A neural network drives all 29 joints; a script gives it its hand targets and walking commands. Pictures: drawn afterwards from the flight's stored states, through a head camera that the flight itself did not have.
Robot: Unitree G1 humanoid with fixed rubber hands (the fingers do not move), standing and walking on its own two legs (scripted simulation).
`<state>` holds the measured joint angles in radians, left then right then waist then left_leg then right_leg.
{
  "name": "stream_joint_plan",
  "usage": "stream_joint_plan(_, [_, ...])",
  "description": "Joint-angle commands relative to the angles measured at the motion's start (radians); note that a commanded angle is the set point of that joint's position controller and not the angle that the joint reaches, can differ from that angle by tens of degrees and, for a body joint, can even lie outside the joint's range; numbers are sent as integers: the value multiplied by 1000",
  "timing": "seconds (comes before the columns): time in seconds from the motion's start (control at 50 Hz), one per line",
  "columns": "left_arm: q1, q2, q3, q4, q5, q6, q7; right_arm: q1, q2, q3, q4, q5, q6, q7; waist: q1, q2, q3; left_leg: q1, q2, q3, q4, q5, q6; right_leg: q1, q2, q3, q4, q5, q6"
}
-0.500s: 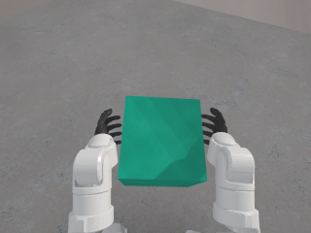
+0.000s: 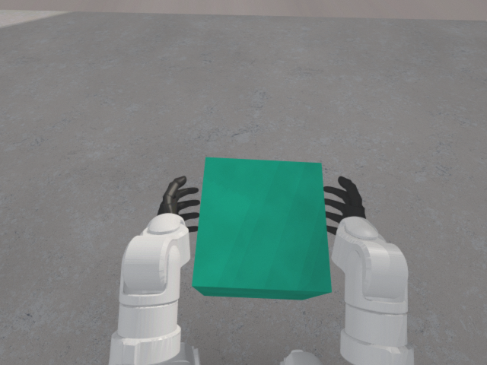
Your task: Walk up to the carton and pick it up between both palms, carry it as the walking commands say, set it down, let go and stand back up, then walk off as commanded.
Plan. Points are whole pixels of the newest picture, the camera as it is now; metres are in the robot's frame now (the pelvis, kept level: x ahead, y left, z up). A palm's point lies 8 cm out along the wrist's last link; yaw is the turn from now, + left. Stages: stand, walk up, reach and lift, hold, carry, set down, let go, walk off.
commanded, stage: carry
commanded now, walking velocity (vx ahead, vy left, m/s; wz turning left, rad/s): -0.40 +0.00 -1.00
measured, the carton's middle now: (258, 234) +0.32 +0.00 +0.02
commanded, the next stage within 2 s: none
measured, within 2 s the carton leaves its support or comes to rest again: neither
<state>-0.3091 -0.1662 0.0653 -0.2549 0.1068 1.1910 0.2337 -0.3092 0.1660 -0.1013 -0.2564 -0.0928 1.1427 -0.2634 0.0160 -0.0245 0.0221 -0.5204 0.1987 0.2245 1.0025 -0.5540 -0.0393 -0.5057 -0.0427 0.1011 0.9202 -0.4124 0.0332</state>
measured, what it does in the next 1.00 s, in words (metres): walks backwards, turning right: left foot, then right foot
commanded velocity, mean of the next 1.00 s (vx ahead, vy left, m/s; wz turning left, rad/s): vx -0.40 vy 0.00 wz -1.00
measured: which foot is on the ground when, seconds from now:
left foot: up 0.00-0.20, down 0.22-0.58, up 0.60-0.78, down 0.80-1.00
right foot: down 0.00-0.22, up 0.24-0.54, down 0.56-0.80, up 0.82-1.00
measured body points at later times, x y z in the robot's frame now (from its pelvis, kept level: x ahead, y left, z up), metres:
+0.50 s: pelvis -0.17 -0.03 +0.02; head -0.15 -0.03 +0.47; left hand +0.16 -0.03 +0.12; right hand +0.06 -0.28 +0.13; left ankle -0.09 +0.07 -0.69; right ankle -0.25 -0.21 -0.65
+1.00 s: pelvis -0.33 +0.01 +0.02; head -0.27 -0.03 +0.46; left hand -0.02 -0.14 +0.10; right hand -0.22 -0.32 +0.11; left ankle -0.25 +0.07 -0.69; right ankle -0.45 -0.11 -0.63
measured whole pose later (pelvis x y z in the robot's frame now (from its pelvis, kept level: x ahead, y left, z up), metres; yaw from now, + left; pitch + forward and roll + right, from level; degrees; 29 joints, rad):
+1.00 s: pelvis -0.33 +0.01 +0.02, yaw -53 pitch +6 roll +0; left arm -0.28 -0.16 0.05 -0.42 0.10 1.17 0.29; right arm -0.33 0.17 -0.08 -0.32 -0.05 1.11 -0.25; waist 0.05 -0.05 0.04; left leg -0.44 0.20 0.36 0.76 -0.39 0.03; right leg -0.70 -0.01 0.13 1.17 -0.40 0.06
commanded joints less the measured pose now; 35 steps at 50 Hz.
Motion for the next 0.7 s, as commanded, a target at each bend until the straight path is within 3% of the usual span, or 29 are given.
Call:
stream_joint_plan(0.0, [-514, -982, -509, -177, -396, -36, -242, -465, 1075, 583, -64, 329, 9, 221, -5, -238, -318, -7, -191, -220, 195, 37, -43, 55, -117, 480, -556, 477, -75])
stream_joint_plan(0.02, [-529, -1008, -493, -205, -404, -50, -240, -538, 1120, 625, -116, 379, 0, 222, -6, -243, -398, 13, -211, -206, 130, 60, -39, 153, -92, 434, -550, 481, -42])
stream_joint_plan(0.04, [-516, -1015, -486, -214, -399, -66, -239, -536, 1126, 638, -136, 390, -10, 222, -5, -281, -438, 0, -232, -208, 38, 37, -38, 285, -77, 426, -527, 687, -37])
stream_joint_plan(0.08, [-446, -1008, -478, -205, -375, -75, -229, -500, 1121, 652, -170, 403, -18, 220, 3, -307, -534, 108, -292, -153, -174, 45, -16, 395, -55, 410, -535, 950, 11])
stream_joint_plan(0.1, [-429, -1009, -480, -209, -367, -82, -220, -522, 1111, 654, -214, 418, -29, 222, 10, -301, -579, 208, -297, -145, -315, 62, -15, 404, -54, 384, -531, 971, 13])
stream_joint_plan(0.12, [-409, -1005, -487, -214, -374, -92, -214, -447, 1130, 650, -170, 413, -31, 219, 10, -309, -641, 369, -289, -98, -512, 86, -6, 413, -8, 311, -550, 1026, 70])
stream_joint_plan(0.14, [-384, -995, -521, -253, -376, -105, -200, -335, 1119, 620, -119, 395, -35, 231, 16, -244, -686, 580, -213, -76, -668, 207, 7, 285, 14, 240, -551, 906, 104])
stream_joint_plan(0.16, [-448, -1021, -564, -303, -400, -114, -193, -375, 1125, 624, -153, 407, -53, 238, 0, -27, -720, 811, -52, -144, -737, 466, 57, 104, 86, 117, -379, 564, 99])
stream_joint_plan(0.18, [-466, -1018, -564, -333, -423, -116, -191, -435, 1120, 614, -201, 422, -69, 234, 5, 327, -774, 1005, 218, -285, -493, 1100, 188, -166, 160, 7, -102, -40, 54])
stream_joint_plan(0.2, [-538, -981, -574, -387, -441, -123, -185, -443, 1124, 607, -195, 423, -76, 238, 10, 463, -729, 938, 418, -321, -422, 1571, 284, -299, 159, -63, 247, -304, 32])
stream_joint_plan(0.22, [-528, -974, -575, -374, -426, -117, -185, -348, 1098, 584, -166, 378, -69, 232, -4, 333, -642, 817, 444, -236, -455, 1552, 305, -332, 68, -57, 425, -270, 42])
stream_joint_plan(0.24, [-537, -1004, -597, -334, -415, -101, -192, -404, 1080, 573, -193, 378, -69, 234, 2, 294, -541, 617, 393, -143, -509, 1243, 277, -296, -2, -33, 517, -116, 25])
stream_joint_plan(0.26, [-558, -1032, -615, -339, -432, -86, -200, -366, 1093, 550, -157, 360, -56, 236, 9, 221, -486, 512, 324, -74, -539, 918, 237, -252, -16, -42, 568, -12, 28])
stream_joint_plan(0.28, [-543, -1035, -617, -329, -447, -70, -208, -306, 1093, 522, -113, 328, -37, 230, 17, 164, -465, 533, 274, -9, -508, 849, 189, -256, -16, -53, 518, 14, 26])
stream_joint_plan(0.32, [-522, -1004, -596, -302, -446, -44, -209, -266, 1064, 496, -89, 296, -14, 221, 12, 127, -376, 487, 257, 11, -509, 818, 173, -256, -30, -86, 403, 23, 40])
stream_joint_plan(0.36, [-382, -989, -566, -202, -423, -11, -219, -184, 1034, 497, -62, 253, 8, 203, 10, 119, -389, 564, 272, 6, -441, 945, 168, -226, -17, -118, 239, -4, 39])
stream_joint_plan(0.38, [-381, -986, -582, -184, -434, 0, -223, -125, 1024, 465, -11, 218, 18, 194, 11, 171, -409, 557, 273, 29, -416, 941, 146, -162, -24, -124, 131, -5, 37])
stream_joint_plan(0.4, [-380, -1000, -580, -165, -439, 11, -230, -193, 1023, 475, -43, 223, 13, 190, 10, 233, -410, 523, 278, 34, -379, 983, 137, -110, -34, -127, 32, -1, 29])
stream_joint_plan(0.44, [-414, -992, -570, -159, -444, 9, -235, -239, 1009, 475, -64, 227, 18, 191, 11, 229, -426, 438, 249, 32, -306, 798, 101, -6, -9, -104, -113, -15, 6])
stream_joint_plan(0.46, [-428, -1010, -576, -160, -447, 7, -238, -215, 1009, 467, -41, 224, 19, 193, 24, 189, -432, 333, 208, 56, -238, 669, 71, 100, -12, -78, -250, 101, -19])
stream_joint_plan(0.48, [-451, -1007, -548, -134, -418, 10, -233, -308, 1015, 485, -61, 249, 25, 198, 37, 68, -344, 189, 148, 44, -179, 403, 16, 143, -36, 40, -387, 262, -29])
stream_joint_plan(0.5, [-534, -982, -547, -168, -431, -2, -229, -300, 1042, 483, -44, 249, 27, 202, 0, -248, -285, -14, -15, 65, -68, -114, -59, 150, -226, 419, -502, 706, -98])
stream_joint_plan(0.52, [-497, -971, -533, -150, -408, -1, -224, -314, 1040, 503, -53, 267, 34, 208, -7, -348, -258, -33, -88, -38, 74, -255, -77, 85, -249, 522, -508, 857, -125])
stream_joint_plan(0.54, [-459, -963, -510, -132, -390, 3, -223, -305, 1064, 516, 13, 281, 45, 220, -7, -297, -245, -4, -94, -144, 151, -203, -68, 35, -242, 538, -523, 791, -125])
stream_joint_plan(0.56, [-488, -997, -524, -138, -394, -6, -223, -337, 1080, 518, 16, 289, 37, 223, -9, -224, -247, 38, -102, -177, 150, -97, -73, -3, -203, 483, -534, 735, -108])
stream_joint_plan(0.58, [-487, -990, -508, -155, -388, -16, -224, -356, 1081, 539, 0, 308, 29, 230, -4, -286, -313, 43, -142, -175, 135, -21, -70, 58, -149, 476, -516, 867, -97])
stream_joint_plan(0.6, [-521, -997, -518, -197, -388, -36, -221, -393, 1098, 559, -28, 335, 18, 238, -4, -331, -361, 90, -155, -153, 74, 28, -68, 71, -123, 402, -469, 920, -99])
stream_joint_plan(0.62, [-535, -1026, -516, -212, -385, -49, -223, -486, 1129, 601, -102, 384, 2, 245, -3, -337, -375, 134, -159, -165, 55, 37, -60, 70, -102, 372, -468, 874, -87])
stream_joint_plan(0.68, [-498, -1064, -505, -276, -382, -95, -218, -559, 1157, 675, -259, 455, -35, 249, 9, -320, -551, 142, -200, -152, -189, 78, -45, 330, -87, 349, -401, 1066, -67])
